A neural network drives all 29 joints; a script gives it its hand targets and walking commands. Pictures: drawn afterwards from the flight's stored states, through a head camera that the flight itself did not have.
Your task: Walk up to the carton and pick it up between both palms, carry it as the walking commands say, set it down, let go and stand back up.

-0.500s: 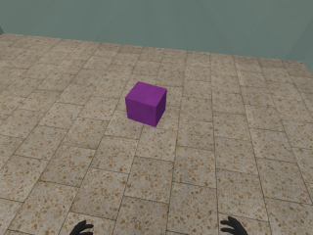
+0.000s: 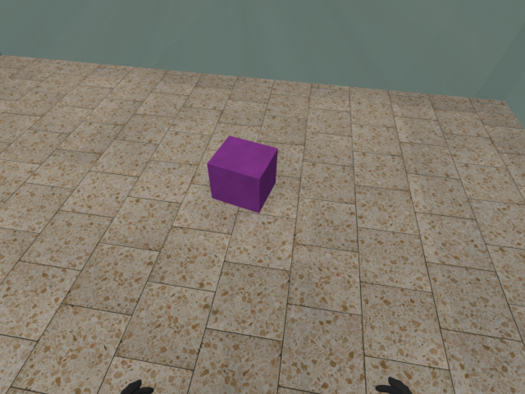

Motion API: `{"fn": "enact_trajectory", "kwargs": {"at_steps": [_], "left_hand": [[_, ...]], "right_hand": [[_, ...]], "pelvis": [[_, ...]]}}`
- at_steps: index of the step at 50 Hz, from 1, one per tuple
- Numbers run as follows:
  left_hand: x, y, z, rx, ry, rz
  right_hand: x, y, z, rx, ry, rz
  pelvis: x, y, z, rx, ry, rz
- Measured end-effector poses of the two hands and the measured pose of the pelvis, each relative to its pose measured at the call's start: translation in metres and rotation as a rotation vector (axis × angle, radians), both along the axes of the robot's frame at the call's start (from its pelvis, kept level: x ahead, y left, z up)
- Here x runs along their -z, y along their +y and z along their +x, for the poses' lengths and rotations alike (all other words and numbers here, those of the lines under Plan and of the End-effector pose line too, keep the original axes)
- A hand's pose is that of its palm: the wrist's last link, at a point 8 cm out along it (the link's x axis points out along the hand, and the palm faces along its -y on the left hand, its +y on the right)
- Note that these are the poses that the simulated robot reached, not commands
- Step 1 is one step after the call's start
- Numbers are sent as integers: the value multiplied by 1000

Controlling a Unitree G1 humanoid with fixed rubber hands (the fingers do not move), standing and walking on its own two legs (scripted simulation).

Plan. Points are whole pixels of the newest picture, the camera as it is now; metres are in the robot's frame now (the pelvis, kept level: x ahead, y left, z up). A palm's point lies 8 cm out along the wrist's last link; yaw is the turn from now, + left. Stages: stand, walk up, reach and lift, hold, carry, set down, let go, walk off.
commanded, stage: stand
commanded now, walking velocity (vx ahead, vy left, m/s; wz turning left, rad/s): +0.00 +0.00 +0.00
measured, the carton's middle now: (244, 173) +1.25 +0.05 -0.64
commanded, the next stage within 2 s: walk up in 1.16 s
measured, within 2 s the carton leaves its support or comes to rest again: neither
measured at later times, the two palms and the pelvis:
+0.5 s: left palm out of the picture +0.10 +0.23 -0.11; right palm out of the picture +0.09 -0.23 -0.11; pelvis +0.00 +0.00 +0.00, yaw +0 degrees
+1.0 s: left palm out of the picture +0.05 +0.23 -0.12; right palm out of the picture +0.04 -0.24 -0.12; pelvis +0.00 +0.00 +0.01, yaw +0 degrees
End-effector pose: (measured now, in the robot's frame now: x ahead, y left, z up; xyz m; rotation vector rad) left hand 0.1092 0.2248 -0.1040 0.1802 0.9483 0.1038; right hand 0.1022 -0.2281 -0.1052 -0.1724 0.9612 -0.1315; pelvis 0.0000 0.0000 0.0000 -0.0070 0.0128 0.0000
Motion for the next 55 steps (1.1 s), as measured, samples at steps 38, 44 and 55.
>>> {"fn": "enact_trajectory", "kwargs": {"at_steps": [38,44,55], "left_hand": [[9,2,-39,-57,149,19],[12,2,-49,-70,188,13],[17,4,-71,-99,271,18]], "right_hand": [[12,-9,-35,65,140,5],[14,-10,-47,76,182,4],[21,-5,-70,97,273,20]], "pelvis": [[-7,-5,2,1,-13,6],[-9,-5,3,1,-12,5],[-11,-5,6,1,-18,6]]}}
